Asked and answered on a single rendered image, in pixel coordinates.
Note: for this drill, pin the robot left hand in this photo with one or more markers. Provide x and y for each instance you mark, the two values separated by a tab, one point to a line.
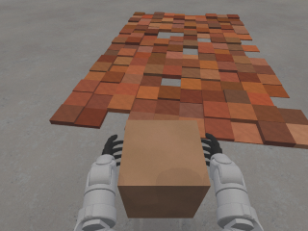
110	150

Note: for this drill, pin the carton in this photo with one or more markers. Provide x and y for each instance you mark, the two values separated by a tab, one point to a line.
163	172

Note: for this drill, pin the robot right forearm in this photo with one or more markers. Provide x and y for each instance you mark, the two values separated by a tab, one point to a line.
234	209

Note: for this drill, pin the robot left forearm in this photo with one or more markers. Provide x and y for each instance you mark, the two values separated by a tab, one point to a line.
98	211

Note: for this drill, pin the robot right hand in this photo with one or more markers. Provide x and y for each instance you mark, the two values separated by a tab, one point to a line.
213	149

